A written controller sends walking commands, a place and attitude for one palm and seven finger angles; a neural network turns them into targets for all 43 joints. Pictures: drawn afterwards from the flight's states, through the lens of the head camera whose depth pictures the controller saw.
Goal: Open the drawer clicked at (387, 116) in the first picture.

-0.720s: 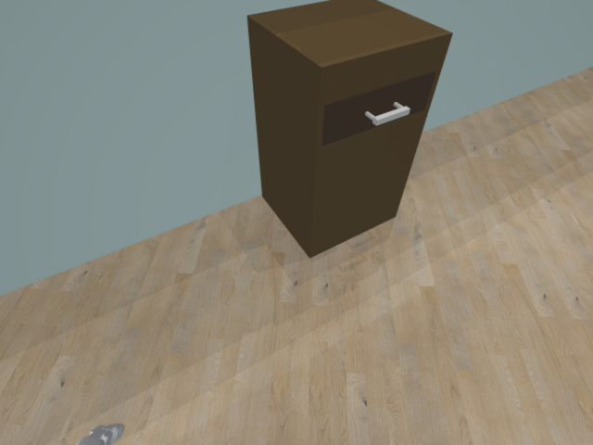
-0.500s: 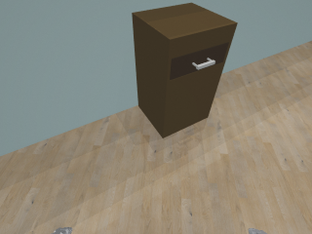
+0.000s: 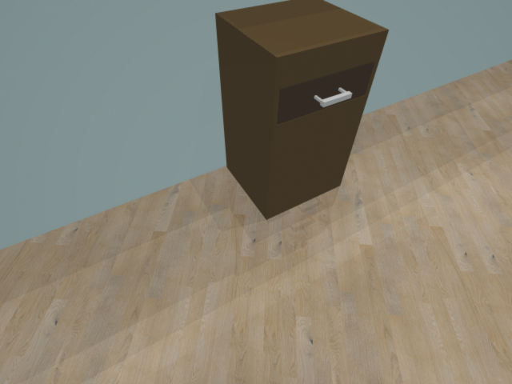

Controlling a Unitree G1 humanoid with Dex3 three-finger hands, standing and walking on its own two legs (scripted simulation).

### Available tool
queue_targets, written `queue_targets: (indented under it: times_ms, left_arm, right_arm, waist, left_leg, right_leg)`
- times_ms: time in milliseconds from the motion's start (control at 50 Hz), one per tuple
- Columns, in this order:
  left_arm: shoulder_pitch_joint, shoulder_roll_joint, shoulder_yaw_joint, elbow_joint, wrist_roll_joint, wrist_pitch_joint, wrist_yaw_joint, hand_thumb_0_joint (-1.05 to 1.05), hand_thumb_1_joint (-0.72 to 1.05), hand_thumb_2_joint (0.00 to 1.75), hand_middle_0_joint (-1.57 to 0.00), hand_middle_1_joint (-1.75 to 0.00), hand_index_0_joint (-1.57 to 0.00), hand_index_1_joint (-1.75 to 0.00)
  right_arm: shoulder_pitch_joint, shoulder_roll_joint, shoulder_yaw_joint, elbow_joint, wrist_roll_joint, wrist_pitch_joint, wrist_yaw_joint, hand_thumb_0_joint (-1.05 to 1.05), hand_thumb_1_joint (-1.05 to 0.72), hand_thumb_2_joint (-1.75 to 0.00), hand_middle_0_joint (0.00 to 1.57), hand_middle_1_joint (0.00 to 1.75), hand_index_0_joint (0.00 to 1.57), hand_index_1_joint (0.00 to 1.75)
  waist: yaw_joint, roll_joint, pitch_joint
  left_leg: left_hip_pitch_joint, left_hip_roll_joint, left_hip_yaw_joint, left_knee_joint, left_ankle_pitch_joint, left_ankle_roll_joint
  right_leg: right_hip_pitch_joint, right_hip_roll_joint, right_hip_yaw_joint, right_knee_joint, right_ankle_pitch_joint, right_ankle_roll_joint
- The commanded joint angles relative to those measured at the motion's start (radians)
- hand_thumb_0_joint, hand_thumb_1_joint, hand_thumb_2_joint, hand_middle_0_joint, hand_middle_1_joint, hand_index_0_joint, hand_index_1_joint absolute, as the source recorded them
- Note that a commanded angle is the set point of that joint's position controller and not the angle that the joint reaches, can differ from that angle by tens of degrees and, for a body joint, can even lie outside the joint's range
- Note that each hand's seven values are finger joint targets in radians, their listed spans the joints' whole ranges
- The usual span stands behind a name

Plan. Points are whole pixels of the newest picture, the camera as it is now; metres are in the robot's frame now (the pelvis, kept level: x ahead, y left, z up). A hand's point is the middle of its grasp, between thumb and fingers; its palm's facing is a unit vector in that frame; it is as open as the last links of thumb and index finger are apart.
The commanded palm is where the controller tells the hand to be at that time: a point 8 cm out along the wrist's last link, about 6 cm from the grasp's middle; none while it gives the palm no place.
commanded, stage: stand and wait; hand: left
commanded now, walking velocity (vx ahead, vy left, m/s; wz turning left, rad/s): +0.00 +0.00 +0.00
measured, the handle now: (332, 96) +1.11 -0.22 -0.13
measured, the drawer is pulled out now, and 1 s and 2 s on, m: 0.00 0.00 0.00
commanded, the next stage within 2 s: look at it before walking up in 0.12 s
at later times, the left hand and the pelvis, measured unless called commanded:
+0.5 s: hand out of the picture +0.08 +0.24 -0.16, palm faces -0.03 -0.94 -0.33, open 7.4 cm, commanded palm none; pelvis +0.00 +0.00 +0.00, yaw +0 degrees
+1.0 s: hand out of the picture +0.08 +0.23 -0.16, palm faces -0.05 -0.94 -0.33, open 7.4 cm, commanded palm none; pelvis +0.01 +0.00 +0.00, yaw -3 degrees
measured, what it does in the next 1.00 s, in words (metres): stands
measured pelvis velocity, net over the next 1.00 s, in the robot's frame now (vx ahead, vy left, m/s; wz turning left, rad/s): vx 0.01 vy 0.00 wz -0.06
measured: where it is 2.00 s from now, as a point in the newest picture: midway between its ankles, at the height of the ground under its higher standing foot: outside the picture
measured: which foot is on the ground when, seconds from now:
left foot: down 0.00-1.00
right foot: down 0.00-1.00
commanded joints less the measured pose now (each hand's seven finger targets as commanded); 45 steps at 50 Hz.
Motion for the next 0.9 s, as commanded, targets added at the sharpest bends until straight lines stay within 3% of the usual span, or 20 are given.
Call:
queue_targets:
  times_ms: [0,220,620,840,880]
  left_arm:
    - [-0.055,0.204,0.045,-0.059,0.004,-0.023,0.013,0.00,0.90,0.90,-0.20,-0.30,-0.20,-0.30]
    - [-0.054,0.202,0.044,-0.053,0.004,-0.023,0.013,0.00,0.90,0.90,-0.20,-0.30,-0.20,-0.30]
    - [-0.060,0.206,0.046,-0.052,0.004,-0.028,0.014,0.00,0.90,0.90,-0.20,-0.30,-0.20,-0.30]
    - [-0.067,0.207,0.049,-0.058,0.005,-0.021,0.012,0.00,0.90,0.90,-0.20,-0.30,-0.20,-0.30]
    - [-0.030,0.135,0.041,-0.060,0.005,0.000,0.015,0.00,0.90,0.90,-0.20,-0.30,-0.20,-0.30]
  right_arm:
    - [-0.059,-0.199,-0.044,-0.064,0.001,-0.030,-0.011,0.00,-0.90,-0.90,0.20,0.30,0.20,0.30]
    - [-0.057,-0.198,-0.043,-0.055,0.000,-0.032,-0.011,0.00,-0.90,-0.90,0.20,0.30,0.20,0.30]
    - [-0.072,-0.203,-0.041,-0.058,0.002,-0.036,-0.014,0.00,-0.90,-0.90,0.20,0.30,0.20,0.30]
    - [-0.075,-0.207,-0.044,-0.060,0.000,-0.032,-0.018,0.00,-0.90,-0.90,0.20,0.30,0.20,0.30]
    - [-0.029,-0.122,-0.033,-0.057,-0.002,-0.020,-0.022,0.00,-0.90,-0.90,0.20,0.30,0.20,0.30]
  waist:
    - [-0.001,-0.014,-0.045]
    - [0.000,-0.007,-0.048]
    - [0.000,-0.005,-0.088]
    - [-0.002,-0.004,-0.051]
    - [-0.006,-0.009,-0.056]
  left_leg:
    - [-0.018,0.111,-0.112,-0.084,0.040,0.026]
    - [-0.011,0.115,-0.113,-0.090,0.050,0.024]
    - [0.036,0.124,-0.104,-0.083,0.169,0.022]
    - [0.049,0.128,-0.086,-0.084,0.132,0.018]
    - [0.049,0.133,-0.051,-0.041,0.144,0.007]
  right_leg:
    - [-0.009,-0.102,0.107,-0.096,-0.016,-0.042]
    - [-0.013,-0.101,0.108,-0.099,-0.004,-0.042]
    - [0.035,-0.106,0.092,-0.085,0.145,-0.040]
    - [-0.003,-0.096,0.111,-0.095,0.134,-0.042]
    - [-0.031,-0.095,0.119,-0.053,0.187,-0.035]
